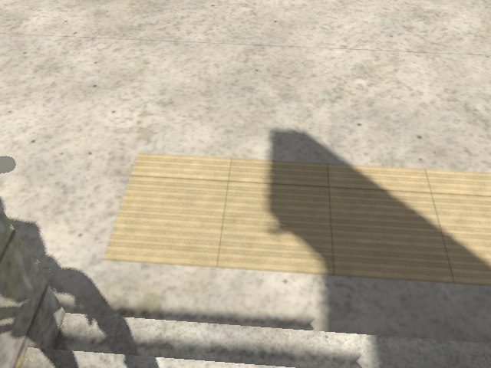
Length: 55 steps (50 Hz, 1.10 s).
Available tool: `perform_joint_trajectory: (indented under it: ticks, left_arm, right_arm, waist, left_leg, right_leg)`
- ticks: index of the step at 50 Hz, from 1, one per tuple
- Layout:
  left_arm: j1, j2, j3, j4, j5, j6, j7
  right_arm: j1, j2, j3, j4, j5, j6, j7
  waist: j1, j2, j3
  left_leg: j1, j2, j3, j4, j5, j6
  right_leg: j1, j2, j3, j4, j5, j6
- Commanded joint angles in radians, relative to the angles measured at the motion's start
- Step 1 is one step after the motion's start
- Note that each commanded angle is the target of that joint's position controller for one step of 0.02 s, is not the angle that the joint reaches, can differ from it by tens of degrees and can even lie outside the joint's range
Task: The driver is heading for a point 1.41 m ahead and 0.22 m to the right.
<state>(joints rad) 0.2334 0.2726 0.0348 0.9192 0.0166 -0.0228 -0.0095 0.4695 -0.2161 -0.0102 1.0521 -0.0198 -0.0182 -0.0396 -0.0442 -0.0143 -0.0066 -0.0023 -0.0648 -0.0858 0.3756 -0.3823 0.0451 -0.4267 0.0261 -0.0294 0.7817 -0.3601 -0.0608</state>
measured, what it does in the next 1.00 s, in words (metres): goes down: right foot, then left foot 0.20 m lower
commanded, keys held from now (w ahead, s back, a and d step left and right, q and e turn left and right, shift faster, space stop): w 1.00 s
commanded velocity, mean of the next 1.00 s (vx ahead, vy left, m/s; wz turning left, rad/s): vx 0.48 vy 0.00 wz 0.00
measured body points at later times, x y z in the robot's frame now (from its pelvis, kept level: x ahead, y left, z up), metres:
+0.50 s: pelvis +0.18 -0.01 -0.04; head +0.17 -0.02 +0.41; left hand +0.10 +0.25 -0.17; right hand +0.33 -0.26 -0.16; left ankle +0.35 +0.14 -0.72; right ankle +0.07 -0.08 -0.73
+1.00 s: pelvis +0.40 +0.01 -0.28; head +0.37 +0.01 +0.16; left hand +0.49 +0.26 -0.42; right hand +0.32 -0.23 -0.43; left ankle +0.30 +0.10 -0.94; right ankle +0.57 -0.13 -0.96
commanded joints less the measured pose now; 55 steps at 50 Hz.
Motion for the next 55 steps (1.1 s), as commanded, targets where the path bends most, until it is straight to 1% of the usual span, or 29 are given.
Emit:
perform_joint_trajectory:
  ticks: [1,3,4,5,6,7,9,12,17,20,22,24,26,28,31,32,33,34,35,36,37,38,39,42,44,48,53,54,55]
  left_arm:
    - [0.017,0.037,0.005,-0.068,0.003,-0.003,-0.014]
    - [0.231,0.049,0.017,0.001,0.008,0.017,-0.006]
    - [0.441,0.07,0.038,0.073,0.016,0.015,-0.003]
    - [0.554,0.141,0.055,0.087,0.026,0.0,0.007]
    - [0.432,0.159,0.038,0.017,0.005,-0.016,-0.001]
    - [0.302,0.167,0.05,0.0,-0.027,-0.008,0.002]
    - [0.147,0.089,0.028,-0.053,-0.008,-0.025,-0.01]
    - [0.179,0.084,0.016,-0.044,0.002,-0.047,0.003]
    - [0.307,0.101,0.022,0.0,-0.005,-0.044,0.026]
    - [0.369,0.069,0.016,0.034,-0.012,-0.083,0.038]
    - [0.291,0.076,0.016,0.015,-0.02,-0.099,0.05]
    - [0.218,0.032,0.001,0.007,-0.022,-0.097,0.05]
    - [0.231,0.042,0.008,0.012,-0.01,-0.099,0.051]
    - [0.323,0.021,0.012,0.04,0.016,-0.084,0.049]
    - [0.343,0.049,0.015,0.075,0.029,-0.016,0.088]
    - [0.243,0.101,0.04,0.049,0.012,-0.009,0.075]
    - [0.241,0.062,0.035,0.029,0.004,-0.009,0.059]
    - [0.399,0.0,0.025,-0.011,-0.029,-0.02,0.058]
    - [0.427,0.018,0.014,0.031,-0.009,-0.017,0.062]
    - [0.354,0.043,0.019,0.039,0.016,-0.005,0.064]
    - [0.263,0.049,0.021,-0.013,0.029,-0.002,0.063]
    - [0.131,0.091,0.038,0.005,0.045,0.004,0.052]
    - [0.063,0.033,0.023,-0.038,0.031,0.015,0.043]
    - [0.238,-0.007,0.026,0.084,0.058,0.052,0.034]
    - [0.111,0.03,0.049,0.027,0.033,0.034,0.02]
    - [-0.051,-0.023,0.019,-0.025,0.026,0.013,-0.022]
    - [-0.086,0.015,0.029,-0.065,-0.004,-0.002,-0.014]
    - [-0.007,0.033,0.039,-0.051,-0.023,-0.004,-0.012]
    - [0.2,0.052,0.058,0.026,-0.016,0.003,-0.006]
  right_arm:
    - [-0.039,-0.124,-0.027,-0.046,0.004,-0.005,0.0]
    - [-0.046,-0.146,-0.031,-0.048,0.017,-0.004,0.0]
    - [-0.116,-0.171,-0.038,-0.072,0.021,-0.012,0.001]
    - [-0.139,-0.148,-0.037,-0.089,0.029,-0.027,-0.001]
    - [0.002,-0.051,-0.027,-0.088,0.008,-0.037,-0.003]
    - [0.015,-0.091,-0.035,-0.092,0.009,-0.029,-0.007]
    - [-0.06,-0.147,-0.062,-0.104,-0.001,-0.004,-0.006]
    - [-0.083,-0.117,-0.073,-0.109,-0.007,0.043,0.009]
    - [-0.192,-0.092,-0.069,-0.113,-0.027,0.067,0.035]
    - [-0.393,-0.103,-0.076,-0.191,-0.02,0.046,0.037]
    - [-0.447,-0.105,-0.067,-0.232,-0.018,0.034,0.047]
    - [-0.324,-0.034,-0.053,-0.192,-0.013,0.026,0.088]
    - [-0.317,-0.045,-0.047,-0.202,-0.007,0.039,0.096]
    - [-0.378,-0.056,-0.038,-0.23,0.002,0.025,0.073]
    - [-0.066,-0.078,-0.057,-0.145,-0.012,0.01,0.019]
    - [0.171,-0.137,-0.089,-0.064,-0.013,0.017,0.024]
    - [0.183,-0.168,-0.088,-0.088,-0.008,0.016,0.038]
    - [0.114,-0.189,-0.066,-0.101,-0.017,0.004,0.071]
    - [0.14,-0.203,-0.087,-0.078,0.028,0.009,0.083]
    - [0.161,-0.169,-0.076,-0.067,0.042,0.0,0.085]
    - [0.092,-0.223,-0.088,-0.082,0.016,-0.023,0.066]
    - [0.004,-0.094,-0.04,-0.081,0.01,-0.038,0.053]
    - [-0.045,-0.06,-0.01,-0.099,0.01,-0.055,0.039]
    - [0.018,-0.154,-0.032,-0.063,0.002,-0.074,0.039]
    - [0.042,-0.094,-0.022,-0.031,0.018,-0.101,0.037]
    - [-0.045,-0.094,-0.016,-0.079,0.017,-0.085,0.015]
    - [0.054,-0.108,-0.031,-0.068,-0.032,-0.043,0.002]
    - [0.075,-0.132,-0.04,-0.06,-0.053,-0.022,-0.02]
    - [0.044,-0.138,-0.045,-0.029,-0.043,-0.007,-0.025]
  waist:
    - [0.058,0.158,0.056]
    - [0.151,0.116,0.006]
    - [0.27,0.065,-0.05]
    - [0.332,-0.082,-0.086]
    - [0.173,-0.158,-0.051]
    - [0.12,-0.149,0.005]
    - [0.054,-0.019,0.123]
    - [0.01,-0.025,0.124]
    - [0.031,-0.034,0.069]
    - [0.092,-0.072,0.143]
    - [0.063,-0.025,0.149]
    - [0.023,-0.006,0.068]
    - [0.056,-0.037,0.102]
    - [0.135,-0.014,0.147]
    - [0.053,-0.009,0.039]
    - [-0.066,-0.002,-0.078]
    - [-0.11,0.189,-0.038]
    - [0.079,0.216,-0.11]
    - [0.047,0.185,-0.134]
    - [0.026,0.112,-0.072]
    - [0.028,0.195,-0.063]
    - [0.052,0.011,0.092]
    - [0.089,0.048,0.184]
    - [0.132,0.085,0.082]
    - [0.106,0.117,0.124]
    - [0.076,0.061,0.119]
    - [-0.042,0.105,0.208]
    - [-0.03,0.116,0.209]
    - [0.057,0.108,0.088]
  left_leg:
    - [-0.157,0.201,-0.089,-0.038,0.74,0.13]
    - [-0.315,0.169,-0.036,0.16,0.848,0.098]
    - [-0.472,0.118,0.008,0.406,0.843,0.088]
    - [-0.593,0.028,0.035,0.794,0.389,0.065]
    - [-0.669,-0.069,-0.065,1.06,-0.162,0.057]
    - [-0.685,-0.029,-0.082,1.061,-0.061,0.055]
    - [-0.662,0.051,-0.068,1.005,0.011,0.038]
    - [-0.607,0.062,-0.041,0.867,0.061,0.011]
    - [-0.703,0.067,0.075,0.827,0.375,0.031]
    - [-0.879,0.086,-0.006,0.569,0.532,0.017]
    - [-0.703,0.073,0.054,0.33,0.776,-0.001]
    - [-0.259,0.041,0.129,0.344,1.063,0.011]
    - [-0.274,0.033,0.134,0.291,0.957,-0.003]
    - [-0.35,0.054,0.133,0.047,0.888,-0.015]
    - [-0.16,0.127,0.13,-0.272,0.953,0.029]
    - [0.205,0.195,0.058,-0.162,0.967,0.09]
    - [0.288,0.273,-0.009,-0.091,1.165,0.13]
    - [0.488,0.422,-0.103,0.308,1.417,0.152]
    - [0.462,0.46,-0.121,0.294,1.16,0.201]
    - [0.296,0.422,-0.117,0.247,0.879,0.23]
    - [0.11,0.512,-0.315,0.126,0.235,0.33]
    - [-0.097,0.422,-0.267,0.087,0.205,0.273]
    - [-0.392,0.427,-0.228,0.077,0.286,0.252]
    - [-0.555,0.317,-0.167,0.167,0.529,0.221]
    - [-0.428,0.258,-0.177,0.271,0.219,0.176]
    - [-0.662,0.195,-0.083,0.334,-0.221,0.136]
    - [-0.438,0.233,-0.097,0.583,0.127,0.16]
    - [-0.327,0.231,-0.147,0.673,0.248,0.185]
    - [-0.394,0.232,-0.086,0.878,0.422,0.183]
  right_leg:
    - [0.113,0.04,-0.061,0.004,0.104,-0.015]
    - [0.409,0.078,-0.063,-0.071,0.119,-0.038]
    - [0.632,0.077,-0.089,-0.041,0.25,-0.045]
    - [0.686,-0.093,0.136,-0.245,0.152,-0.1]
    - [0.583,-0.364,0.521,-0.296,0.446,-0.186]
    - [0.394,-0.41,0.609,-0.421,0.378,-0.289]
    - [0.18,-0.347,0.477,-0.435,0.312,-0.295]
    - [0.088,-0.278,0.325,-0.424,0.455,-0.236]
    - [0.159,-0.205,0.247,-0.302,0.472,-0.148]
    - [0.268,-0.18,0.29,-0.292,0.15,-0.12]
    - [0.083,-0.133,0.216,-0.258,0.0,-0.127]
    - [-0.2,-0.096,0.125,-0.193,-0.122,-0.095]
    - [-0.151,-0.092,0.115,-0.072,-0.129,-0.092]
    - [0.055,-0.076,0.106,0.107,-0.008,-0.081]
    - [0.23,-0.044,0.096,0.642,0.385,-0.103]
    - [-0.038,-0.031,0.1,0.972,0.335,-0.091]
    - [-0.28,0.139,0.023,1.318,-0.462,-0.078]
    - [-0.557,0.06,0.119,1.302,-0.47,-0.077]
    - [-0.657,0.002,0.129,1.277,-0.403,-0.092]
    - [-0.711,0.004,0.122,1.296,-0.341,-0.083]
    - [-0.704,-0.041,0.167,1.05,-0.136,-0.036]
    - [-0.712,-0.053,0.233,0.896,0.053,0.004]
    - [-0.55,-0.044,0.219,0.605,0.236,0.065]
    - [-0.22,-0.025,0.106,0.562,0.372,0.066]
    - [-0.398,-0.034,0.203,0.346,0.644,0.021]
    - [-0.038,-0.015,0.052,0.014,0.946,0.036]
    - [-0.005,-0.061,-0.015,-0.248,0.671,-0.002]
    - [0.008,-0.154,0.095,-0.488,0.51,-0.028]
    - [0.272,-0.097,-0.05,-0.348,0.639,-0.025]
